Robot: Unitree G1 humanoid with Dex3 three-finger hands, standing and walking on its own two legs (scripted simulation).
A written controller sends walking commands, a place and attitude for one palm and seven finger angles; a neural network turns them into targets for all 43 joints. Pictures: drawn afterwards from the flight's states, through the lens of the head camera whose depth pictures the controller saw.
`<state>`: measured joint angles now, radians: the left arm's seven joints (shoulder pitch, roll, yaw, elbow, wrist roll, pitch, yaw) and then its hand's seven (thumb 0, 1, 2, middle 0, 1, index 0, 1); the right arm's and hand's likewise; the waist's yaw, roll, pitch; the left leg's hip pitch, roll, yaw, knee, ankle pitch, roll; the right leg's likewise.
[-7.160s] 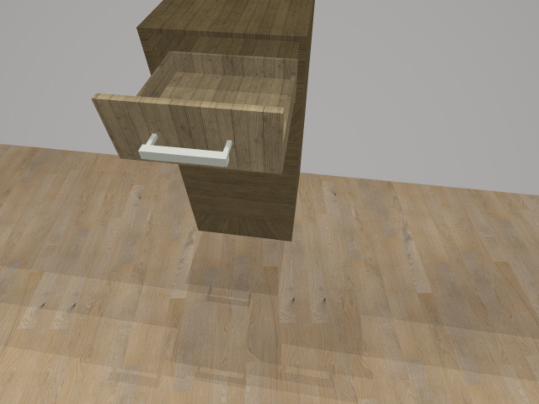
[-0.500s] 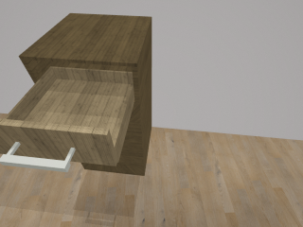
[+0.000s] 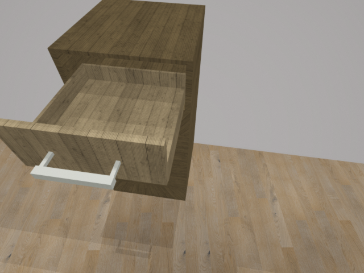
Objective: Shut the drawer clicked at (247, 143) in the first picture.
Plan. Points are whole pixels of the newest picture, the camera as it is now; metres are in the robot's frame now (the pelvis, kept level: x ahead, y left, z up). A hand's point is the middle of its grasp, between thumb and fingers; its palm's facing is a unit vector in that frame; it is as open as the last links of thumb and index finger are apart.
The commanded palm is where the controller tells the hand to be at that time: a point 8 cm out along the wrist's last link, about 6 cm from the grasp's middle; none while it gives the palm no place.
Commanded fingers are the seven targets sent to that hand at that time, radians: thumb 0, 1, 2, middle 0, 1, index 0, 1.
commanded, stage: shuffle to correct the standing spot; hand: left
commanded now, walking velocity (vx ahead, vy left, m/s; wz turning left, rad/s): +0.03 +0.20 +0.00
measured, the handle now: (78, 169) +0.31 +0.27 +0.05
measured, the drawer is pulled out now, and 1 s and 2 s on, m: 0.30 0.30 0.30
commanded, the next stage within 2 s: come to a stop and stand still in 0.14 s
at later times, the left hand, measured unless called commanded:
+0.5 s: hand out of the picture -0.03 +0.22 -0.15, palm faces +0.07 -0.97 -0.21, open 7.4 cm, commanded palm none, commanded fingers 0.00 0.90 0.90 -0.20 -0.30 -0.20 -0.30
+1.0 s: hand out of the picture +0.04 +0.25 -0.16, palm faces +0.03 -0.98 -0.21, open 7.3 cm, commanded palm none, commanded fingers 0.00 0.90 0.90 -0.20 -0.30 -0.20 -0.30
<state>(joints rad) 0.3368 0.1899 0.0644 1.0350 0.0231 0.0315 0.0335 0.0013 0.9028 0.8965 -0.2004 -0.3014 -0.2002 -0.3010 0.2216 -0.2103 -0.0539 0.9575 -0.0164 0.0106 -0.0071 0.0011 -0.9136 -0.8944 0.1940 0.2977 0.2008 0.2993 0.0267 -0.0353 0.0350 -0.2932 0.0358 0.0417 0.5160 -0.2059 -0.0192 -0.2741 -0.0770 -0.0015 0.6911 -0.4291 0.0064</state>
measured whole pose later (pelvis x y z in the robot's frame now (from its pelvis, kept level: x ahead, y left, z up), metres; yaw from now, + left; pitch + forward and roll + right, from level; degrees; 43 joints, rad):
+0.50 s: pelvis +0.00 +0.05 +0.02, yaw -1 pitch +0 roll +4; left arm 0.39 0.15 0.03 1.02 0.03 -0.01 0.01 0.00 0.90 0.90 -0.20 -0.30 -0.20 -0.30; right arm 0.24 -0.19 -0.03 0.99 -0.01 0.03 0.01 0.00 -0.92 -0.89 0.19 0.30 0.20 0.30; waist 0.04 -0.04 0.03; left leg -0.33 0.04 0.07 0.62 -0.26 -0.04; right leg -0.17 -0.09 -0.05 0.47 -0.29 -0.01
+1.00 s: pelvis +0.03 +0.07 +0.02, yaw -1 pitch -1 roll +1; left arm 0.27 0.16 0.01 1.10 0.01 -0.02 0.03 0.01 0.92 0.90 -0.20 -0.30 -0.20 -0.30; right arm 0.28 -0.14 0.00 1.13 -0.02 0.00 -0.03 0.01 -0.94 -0.89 0.20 0.30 0.20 0.30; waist 0.00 0.00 0.01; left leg -0.17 0.05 0.06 0.42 -0.23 -0.03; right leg -0.16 0.00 -0.06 0.46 -0.28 -0.03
